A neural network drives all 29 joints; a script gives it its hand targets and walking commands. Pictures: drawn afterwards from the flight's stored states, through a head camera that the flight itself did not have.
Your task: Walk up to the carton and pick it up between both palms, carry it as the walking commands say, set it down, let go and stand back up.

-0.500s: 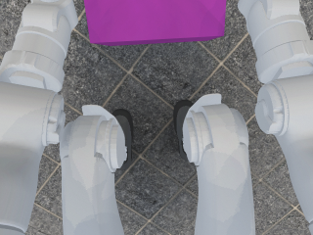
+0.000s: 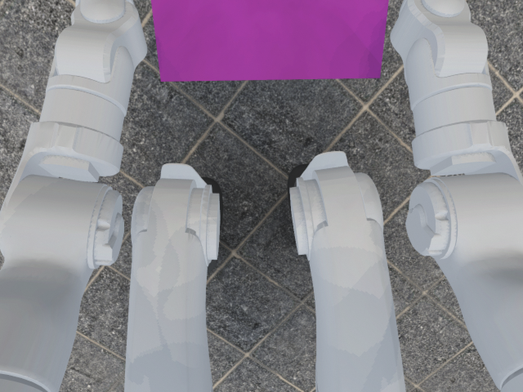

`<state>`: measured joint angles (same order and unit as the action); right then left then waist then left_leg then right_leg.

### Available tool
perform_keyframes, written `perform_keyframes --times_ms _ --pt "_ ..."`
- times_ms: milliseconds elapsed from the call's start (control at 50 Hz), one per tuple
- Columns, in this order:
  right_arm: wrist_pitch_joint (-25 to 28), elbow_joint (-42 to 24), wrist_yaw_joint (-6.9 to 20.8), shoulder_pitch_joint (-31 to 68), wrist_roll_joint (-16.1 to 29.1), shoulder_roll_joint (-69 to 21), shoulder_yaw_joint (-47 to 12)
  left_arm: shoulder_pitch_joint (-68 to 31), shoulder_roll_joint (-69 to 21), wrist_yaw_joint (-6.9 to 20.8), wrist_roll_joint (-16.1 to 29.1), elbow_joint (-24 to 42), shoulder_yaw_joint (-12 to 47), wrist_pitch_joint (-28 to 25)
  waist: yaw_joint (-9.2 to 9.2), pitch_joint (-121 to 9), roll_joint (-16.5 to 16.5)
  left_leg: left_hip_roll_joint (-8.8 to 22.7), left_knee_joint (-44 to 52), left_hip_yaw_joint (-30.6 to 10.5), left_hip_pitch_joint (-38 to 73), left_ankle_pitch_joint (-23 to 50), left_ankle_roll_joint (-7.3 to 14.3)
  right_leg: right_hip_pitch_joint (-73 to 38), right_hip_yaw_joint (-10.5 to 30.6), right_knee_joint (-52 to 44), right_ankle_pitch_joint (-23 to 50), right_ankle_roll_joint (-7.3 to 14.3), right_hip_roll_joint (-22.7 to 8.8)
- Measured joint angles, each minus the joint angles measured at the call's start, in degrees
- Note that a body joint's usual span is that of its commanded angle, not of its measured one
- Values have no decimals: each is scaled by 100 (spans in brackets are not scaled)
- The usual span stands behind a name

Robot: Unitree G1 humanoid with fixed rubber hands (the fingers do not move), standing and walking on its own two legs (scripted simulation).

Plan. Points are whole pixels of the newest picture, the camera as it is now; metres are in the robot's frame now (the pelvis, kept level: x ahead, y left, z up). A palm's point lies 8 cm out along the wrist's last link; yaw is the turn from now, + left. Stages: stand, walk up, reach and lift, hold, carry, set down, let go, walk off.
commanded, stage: reach and lift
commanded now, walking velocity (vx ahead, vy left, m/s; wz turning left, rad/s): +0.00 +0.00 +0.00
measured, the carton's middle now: out of the picture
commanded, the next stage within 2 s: none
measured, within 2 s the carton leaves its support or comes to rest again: neither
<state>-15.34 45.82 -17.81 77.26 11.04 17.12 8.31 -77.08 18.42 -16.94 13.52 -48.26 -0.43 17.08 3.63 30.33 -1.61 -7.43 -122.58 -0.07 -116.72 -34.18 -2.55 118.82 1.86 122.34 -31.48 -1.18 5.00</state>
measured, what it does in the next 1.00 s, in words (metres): rises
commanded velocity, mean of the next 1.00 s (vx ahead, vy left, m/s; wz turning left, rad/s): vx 0.00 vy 0.00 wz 0.00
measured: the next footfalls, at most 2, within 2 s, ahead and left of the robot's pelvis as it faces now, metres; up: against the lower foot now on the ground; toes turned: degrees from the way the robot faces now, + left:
none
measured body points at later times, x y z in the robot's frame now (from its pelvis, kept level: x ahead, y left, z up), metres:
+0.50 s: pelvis -0.01 +0.00 +0.04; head +0.36 -0.03 +0.29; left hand +0.55 +0.13 -0.11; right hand +0.53 -0.21 -0.11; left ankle +0.12 +0.11 -0.36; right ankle +0.13 -0.11 -0.36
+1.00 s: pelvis -0.03 +0.00 +0.08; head +0.29 -0.03 +0.39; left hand +0.54 +0.13 +0.00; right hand +0.52 -0.21 +0.00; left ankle +0.12 +0.12 -0.36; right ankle +0.13 -0.12 -0.36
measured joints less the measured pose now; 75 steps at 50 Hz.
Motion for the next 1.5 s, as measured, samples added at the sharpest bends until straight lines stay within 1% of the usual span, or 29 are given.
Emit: perform_keyframes --times_ms 20,60,120,200,280,320,380,440,480,540,580,620,680,720,780,820,880,940,1020,1100,1160,1220,1300,1340,1400,1440,1500 --pt "-12 -24 3 -9 1 -10 30 -7 -9 15 -39 11 -28 18 -6 -4 12 -2 42 -18 70 28 -11 -69 -6 -46 32 1 8" --pt "6 107 43 88 -97 -67 144 -110 -34 120 -156 -165 -206 -14 5 -21 37 2 130 -45 205 96 -26 -204 -19 -146 111 8 18" --pt "8 428 174 357 -352 -103 400 -351 -113 241 -425 -463 -536 -12 3 -75 56 18 277 -68 325 227 -30 -325 -28 -308 255 19 28" --pt "-42 648 340 572 -701 -158 765 -483 -268 366 -865 -622 -1004 17 -22 -467 21 53 465 -66 134 397 9 -133 -13 -513 448 10 53" --pt "-132 699 366 569 -1060 -356 1040 -391 -400 567 -1307 -598 -1575 131 -33 -1007 -4 99 560 -37 -161 426 63 179 20 -617 511 -13 92" --pt "-219 527 286 479 -1144 -447 1039 -313 -408 626 -1404 -437 -1631 244 -46 -1082 -7 115 598 -30 -160 388 62 185 33 -655 478 -20 106" --pt "-253 -8 254 391 -1059 -440 925 -303 -343 580 -1267 63 -1459 327 -61 -533 -43 91 685 -39 247 317 34 -242 44 -736 372 -31 84" --pt "-266 -556 204 287 -883 -414 859 -302 -306 494 -1062 549 -1343 380 -62 51 -82 48 796 -42 618 278 62 -645 62 -838 285 -51 47" --pt "-331 -874 152 8 -768 -469 813 -84 -321 449 -947 821 -1231 464 -53 14 -90 21 834 -41 614 256 82 -657 75 -871 238 -68 32" --pt "-501 -1127 81 -352 -667 -517 735 182 -379 448 -948 951 -1131 596 -65 -11 -79 0 870 -70 727 191 95 -788 74 -924 166 -83 43" --pt "-639 -1353 62 -623 -580 -495 629 447 -416 362 -873 1171 -957 704 -73 -6 -77 -40 916 -114 866 161 86 -941 85 -981 135 -103 70" --pt "-724 -1473 111 -835 -552 -449 575 671 -489 248 -813 1323 -816 767 -82 -5 -83 -90 985 -165 1042 157 60 -1133 106 -1058 124 -132 100" --pt "-770 -1337 248 -885 -580 -398 608 844 -591 116 -782 1331 -727 786 -83 -17 -72 -116 1111 -210 1325 203 44 -1433 116 -1196 146 -162 120" --pt "-715 -1076 346 -743 -684 -406 706 817 -624 110 -845 1191 -767 735 -78 -30 -41 -104 1210 -224 1484 270 32 -1586 119 -1300 225 -168 133" --pt "-604 -634 386 -379 -812 -461 883 598 -628 240 -1017 872 -1032 634 -68 -107 70 -55 1363 -207 1588 405 19 -1656 152 -1443 397 -150 179" --pt "-533 -351 381 -153 -904 -516 1009 452 -596 341 -1127 672 -1198 603 -50 -333 125 -35 1453 -197 1465 513 14 -1516 169 -1521 523 -137 197" --pt "-496 -252 358 145 -990 -531 1089 178 -498 436 -1198 590 -1336 598 -37 -347 143 -28 1556 -194 1470 626 16 -1512 179 -1611 642 -125 197" --pt "-462 -91 386 256 -1214 -614 1294 -13 -522 579 -1439 369 -1588 614 -42 -642 54 -33 1606 -208 1285 673 43 -1340 163 -1666 684 -116 174" --pt "-658 -395 361 53 -1319 -675 1257 -22 -579 681 -1602 413 -1701 757 -104 -692 -84 -28 1719 -196 1393 635 28 -1453 189 -1766 614 -129 161" --pt "-767 -792 311 -282 -1333 -796 1169 248 -638 719 -1560 678 -1712 813 -109 -480 -170 -29 1923 -179 1734 537 70 -1798 233 -1953 492 -143 145" --pt "-849 -1379 238 -600 -1183 -811 967 536 -600 612 -1285 1229 -1443 886 -61 41 -164 -56 2082 -218 2185 470 77 -2266 225 -2112 401 -134 118" --pt "-901 -1885 162 -1114 -903 -833 841 981 -702 470 -1068 1676 -1246 922 -72 1 -96 -72 2179 -266 2256 432 75 -2344 226 -2223 364 -130 139" --pt "-985 -2157 202 -1468 -751 -808 759 1416 -811 324 -1033 2073 -1046 998 -78 -11 30 -94 2274 -366 2501 393 26 -2592 214 -2348 344 -123 193" --pt "-992 -2131 275 -1543 -740 -756 737 1537 -881 245 -1061 2166 -988 1042 -101 -16 69 -95 2320 -401 2694 383 4 -2784 205 -2403 344 -114 209" --pt "-933 -1773 369 -1398 -791 -698 759 1506 -915 212 -1132 1994 -998 1036 -132 -33 103 -81 2414 -416 2998 408 -11 -3076 209 -2493 379 -99 226" --pt "-867 -1476 342 -1204 -840 -731 795 1371 -870 324 -1240 1698 -1103 939 -176 -115 174 -41 2508 -369 3117 460 -18 -3160 267 -2558 452 -105 264" --pt "-734 -992 251 -951 -976 -904 886 1254 -764 537 -1317 1233 -1348 779 -180 -552 215 -16 2647 -317 2995 577 -2 -3011 332 -2660 582 -106 287"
